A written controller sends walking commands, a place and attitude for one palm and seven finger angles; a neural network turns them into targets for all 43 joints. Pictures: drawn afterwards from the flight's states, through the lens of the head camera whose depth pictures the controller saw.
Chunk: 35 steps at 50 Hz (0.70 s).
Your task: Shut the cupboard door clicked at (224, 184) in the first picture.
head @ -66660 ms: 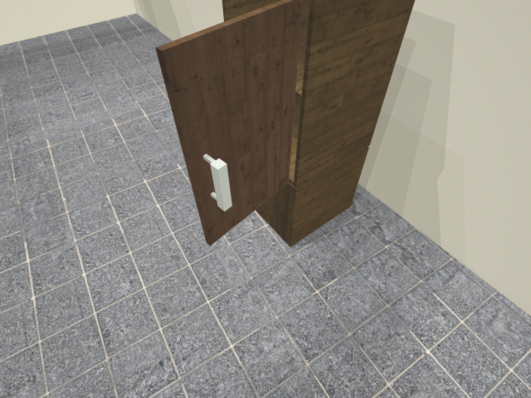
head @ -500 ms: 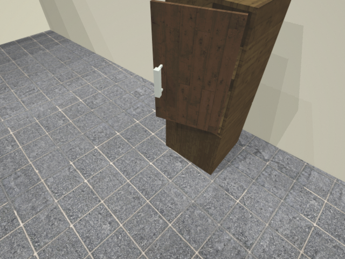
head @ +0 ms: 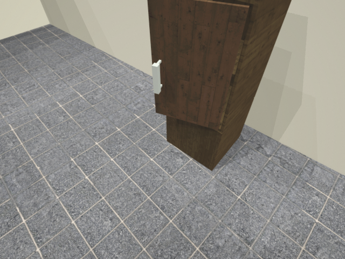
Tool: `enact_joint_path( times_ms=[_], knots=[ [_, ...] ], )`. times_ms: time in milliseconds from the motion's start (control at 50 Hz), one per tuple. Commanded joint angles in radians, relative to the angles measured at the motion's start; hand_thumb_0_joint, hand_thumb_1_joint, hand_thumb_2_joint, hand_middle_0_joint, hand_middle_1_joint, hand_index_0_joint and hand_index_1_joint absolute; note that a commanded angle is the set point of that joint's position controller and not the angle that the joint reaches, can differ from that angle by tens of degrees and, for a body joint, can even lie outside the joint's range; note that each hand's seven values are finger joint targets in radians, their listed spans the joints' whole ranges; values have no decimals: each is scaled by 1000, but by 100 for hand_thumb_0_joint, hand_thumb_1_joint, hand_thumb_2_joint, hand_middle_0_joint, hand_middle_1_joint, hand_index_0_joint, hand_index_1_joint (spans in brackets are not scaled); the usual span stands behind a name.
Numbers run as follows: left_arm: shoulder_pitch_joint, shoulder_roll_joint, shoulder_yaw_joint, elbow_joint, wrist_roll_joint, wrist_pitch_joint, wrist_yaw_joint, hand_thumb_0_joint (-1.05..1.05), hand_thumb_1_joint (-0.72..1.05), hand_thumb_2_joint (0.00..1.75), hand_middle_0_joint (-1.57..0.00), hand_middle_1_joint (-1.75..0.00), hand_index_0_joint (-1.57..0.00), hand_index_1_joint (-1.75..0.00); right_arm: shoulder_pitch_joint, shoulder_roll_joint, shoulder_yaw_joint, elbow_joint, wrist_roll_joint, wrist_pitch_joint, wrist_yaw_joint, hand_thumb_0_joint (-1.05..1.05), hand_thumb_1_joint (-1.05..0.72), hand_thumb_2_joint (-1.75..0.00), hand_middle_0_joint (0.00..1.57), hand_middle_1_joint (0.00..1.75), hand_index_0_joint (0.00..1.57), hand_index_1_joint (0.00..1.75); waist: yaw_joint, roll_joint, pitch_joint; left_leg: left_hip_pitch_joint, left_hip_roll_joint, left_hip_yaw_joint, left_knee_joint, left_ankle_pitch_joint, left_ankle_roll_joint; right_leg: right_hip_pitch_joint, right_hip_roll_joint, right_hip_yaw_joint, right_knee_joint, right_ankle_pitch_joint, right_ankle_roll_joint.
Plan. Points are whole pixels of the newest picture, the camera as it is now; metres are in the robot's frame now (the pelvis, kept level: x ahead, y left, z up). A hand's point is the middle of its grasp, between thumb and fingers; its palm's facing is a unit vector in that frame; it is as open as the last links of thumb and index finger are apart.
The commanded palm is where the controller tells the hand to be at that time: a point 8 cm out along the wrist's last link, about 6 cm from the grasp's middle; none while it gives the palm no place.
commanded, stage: look to check the result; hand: left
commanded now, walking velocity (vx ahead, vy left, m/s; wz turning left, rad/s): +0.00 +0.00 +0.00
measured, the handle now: (158, 76) +0.88 +0.11 -0.08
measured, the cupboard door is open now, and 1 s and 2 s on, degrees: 18 18 18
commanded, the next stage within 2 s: walk to a spot facing it in 0.06 s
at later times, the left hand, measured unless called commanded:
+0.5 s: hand out of the picture +0.02 +0.19 -0.20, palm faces +0.19 -0.96 -0.19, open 7.3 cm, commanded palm none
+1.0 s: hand out of the picture +0.01 +0.18 -0.15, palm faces +0.43 -0.84 -0.33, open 7.3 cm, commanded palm none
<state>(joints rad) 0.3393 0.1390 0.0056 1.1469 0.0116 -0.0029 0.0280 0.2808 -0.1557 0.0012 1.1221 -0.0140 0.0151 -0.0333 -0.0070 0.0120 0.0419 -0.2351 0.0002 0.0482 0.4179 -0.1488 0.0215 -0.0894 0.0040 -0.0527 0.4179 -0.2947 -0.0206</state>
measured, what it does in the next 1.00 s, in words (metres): steps on the spot, turning left: right foot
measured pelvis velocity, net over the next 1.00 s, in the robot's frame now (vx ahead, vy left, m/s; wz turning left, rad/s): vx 0.03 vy -0.05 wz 0.49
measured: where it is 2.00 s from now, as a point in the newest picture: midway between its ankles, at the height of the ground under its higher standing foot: outside the picture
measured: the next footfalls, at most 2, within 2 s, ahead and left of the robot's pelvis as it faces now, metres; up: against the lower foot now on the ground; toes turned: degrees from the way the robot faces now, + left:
right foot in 0.86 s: +0.08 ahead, -0.15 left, +0.00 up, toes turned +24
left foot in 1.20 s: +0.00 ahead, +0.10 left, +0.00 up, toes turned +40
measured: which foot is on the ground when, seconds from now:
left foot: down 0.00-0.86, up 0.88-1.00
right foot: down 0.00-0.50, up 0.52-0.84, down 0.86-1.00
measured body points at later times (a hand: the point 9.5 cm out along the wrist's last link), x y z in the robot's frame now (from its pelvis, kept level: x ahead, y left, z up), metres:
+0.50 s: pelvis +0.01 +0.00 -0.03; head +0.04 +0.02 +0.42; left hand +0.01 +0.24 -0.19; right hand +0.05 -0.23 -0.18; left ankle +0.04 +0.10 -0.74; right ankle -0.04 -0.10 -0.74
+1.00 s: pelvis +0.03 -0.05 -0.01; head +0.09 -0.05 +0.44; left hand -0.01 +0.23 -0.13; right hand +0.22 -0.26 -0.16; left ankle -0.02 +0.07 -0.67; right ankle +0.05 -0.17 -0.74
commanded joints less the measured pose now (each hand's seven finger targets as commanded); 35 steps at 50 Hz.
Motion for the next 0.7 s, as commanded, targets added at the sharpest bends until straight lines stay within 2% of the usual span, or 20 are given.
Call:
enact_joint_path(
  times_ms=[0, 160, 180, 220, 260, 300, 320, 360, 380, 400, 420, 440, 460, 480, 500, 520, 560, 600, 640, 680],
  knots=[
    [68, 110, 23, -14, -1, -6, 9, 0, 90, 90, -20, -30, -20, -30, 52, -103, -19, -21, 1, -15, -9, 0, -90, -90, 20, 30, 20, 30, 0, -7, 59, 68, 98, -112, -73, 33, 18, -129, -99, 95, -121, 55, -30],
    [46, 123, 23, -20, -1, -9, 9, 0, 90, 90, -20, -30, -20, -30, 31, -109, -16, -21, 1, -16, -8, 0, -90, -90, 20, 30, 20, 30, 2, -20, 52, 78, 98, -104, -54, 94, 15, -101, -109, 94, -134, 114, -29],
    [47, 106, 22, -22, -3, -5, 11, 0, 90, 90, -20, -30, -20, -30, 37, -90, -12, -21, 0, -13, -7, 0, -90, -90, 20, 30, 20, 30, 1, -19, 49, 60, 93, -105, -42, 106, 11, -90, -114, 84, -118, 124, -25],
    [59, 118, 33, -34, -2, 1, 16, 0, 90, 90, -20, -30, -20, -30, 36, -90, -16, -36, 2, -5, -5, 0, -90, -90, 20, 30, 20, 30, 8, -38, 54, 24, 83, -101, 1, 136, 10, -79, -129, 63, -80, 161, -25],
    [45, 139, 49, -57, -1, 9, 17, 0, 90, 90, -20, -30, -20, -30, 24, -94, -24, -52, -1, 3, -3, 0, -90, -90, 20, 30, 20, 30, 9, -43, 43, -30, 62, -95, 63, 128, 6, -61, -164, 63, -53, 184, -45],
    [28, 161, 66, -84, 3, 13, 19, 0, 90, 90, -20, -30, -20, -30, 11, -91, -34, -73, -3, 12, 1, 0, -90, -90, 20, 30, 20, 30, 11, -99, 40, -77, 39, -61, 167, 84, -4, -64, -228, 81, -53, 207, -82],
    [18, 173, 72, -102, 6, 14, 20, 0, 90, 90, -20, -30, -20, -30, 5, -92, -39, -91, -4, 17, 4, 0, -90, -90, 20, 30, 20, 30, 12, -127, 39, -108, 30, -46, 239, 18, -11, -59, -263, 90, -51, 259, -106],
    [-16, 185, 81, -134, 14, 15, 20, 0, 90, 90, -20, -30, -20, -30, -22, -94, -52, -122, -8, 27, 10, 0, -90, -90, 20, 30, 20, 30, 9, -158, 66, -183, 36, -25, 397, -223, -23, -60, -342, 94, -40, 386, -161],
    [-29, 190, 87, -148, 19, 15, 21, 0, 90, 90, -20, -30, -20, -30, -35, -94, -58, -139, -6, 29, 13, 0, -90, -90, 20, 30, 20, 30, 7, -135, 84, -201, 51, -19, 414, -284, -26, -64, -370, 86, -21, 437, -175],
    [-48, 205, 94, -161, 21, 15, 21, 0, 90, 90, -20, -30, -20, -30, -33, -92, -59, -151, -4, 29, 17, 0, -90, -90, 20, 30, 20, 30, -3, -123, 91, -190, 66, -19, 366, -286, -26, -67, -377, 55, 24, 472, -166],
    [-65, 208, 98, -171, 20, 15, 20, 0, 90, 90, -20, -30, -20, -30, -5, -100, -61, -155, -5, 27, 21, 0, -90, -90, 20, 30, 20, 30, -19, -79, 70, -131, 75, -25, 267, -173, -21, -83, -354, 10, 110, 482, -128],
    [-61, 213, 99, -186, 12, 18, 15, 0, 90, 90, -20, -30, -20, -30, 45, -122, -64, -151, -10, 21, 23, 0, -90, -90, 20, 30, 20, 30, -34, 15, 27, -31, 91, -79, 147, 94, 9, -133, -282, -69, 252, 426, -60],
    [-30, 175, 97, -207, 1, 23, 13, 0, 90, 90, -20, -30, -20, -30, 88, -185, -73, -155, -22, 14, 19, 0, -90, -90, 20, 30, 20, 30, -37, 220, 3, 31, 221, -319, 38, 413, 99, -241, -143, -128, 433, 149, 26],
    [-59, 156, 87, -240, 1, 27, 15, 0, 90, 90, -20, -30, -20, -30, 122, -231, -86, -149, -25, 15, 13, 0, -90, -90, 20, 30, 20, 30, -52, 298, -27, 57, 331, -527, -86, 399, 197, -333, -46, -64, 613, -358, 40],
    [-127, 162, 90, -256, 7, 41, 15, 0, 90, 90, -20, -30, -20, -30, 126, -259, -90, -147, -24, 17, 7, 0, -90, -90, 20, 30, 20, 30, -68, 226, -43, 11, 347, -586, -144, 126, 203, -366, -56, 39, 725, -350, 30],
    [-163, 171, 90, -271, 10, 39, 11, 0, 90, 90, -20, -30, -20, -30, 85, -249, -91, -167, -23, 15, 6, 0, -90, -90, 20, 30, 20, 30, -49, 131, -15, -36, 331, -590, -162, -56, 197, -403, -73, 78, 755, -273, 29],
    [-157, 160, 92, -276, 13, 28, -1, 0, 90, 90, -20, -30, -20, -30, 12, -234, -86, -198, -25, 6, 3, 0, -90, -90, 20, 30, 20, 30, -21, 77, -25, -58, 270, -501, -153, -114, 170, -413, -79, 88, 716, -162, 45],
    [-146, 153, 91, -283, 12, 26, -7, 0, 90, 90, -20, -30, -20, -30, -10, -240, -89, -211, -24, 3, 3, 0, -90, -90, 20, 30, 20, 30, -14, 70, -54, -33, 225, -446, -139, -82, 155, -394, -61, 73, 632, -139, 55],
    [-152, 153, 88, -298, 12, 26, -8, 0, 90, 90, -20, -30, -20, -30, -4, -253, -96, -219, -24, 5, 5, 0, -90, -90, 20, 30, 20, 30, -20, 72, -96, 8, 215, -456, -124, -33, 162, -378, -42, 67, 550, -156, 61],
    [-157, 152, 87, -315, 12, 28, -7, 0, 90, 90, -20, -30, -20, -30, -10, -264, -103, -227, -25, 11, 9, 0, -90, -90, 20, 30, 20, 30, -23, 111, -102, 12, 197, -459, -116, -28, 155, -359, -25, 58, 484, -162, 65]
  ],
)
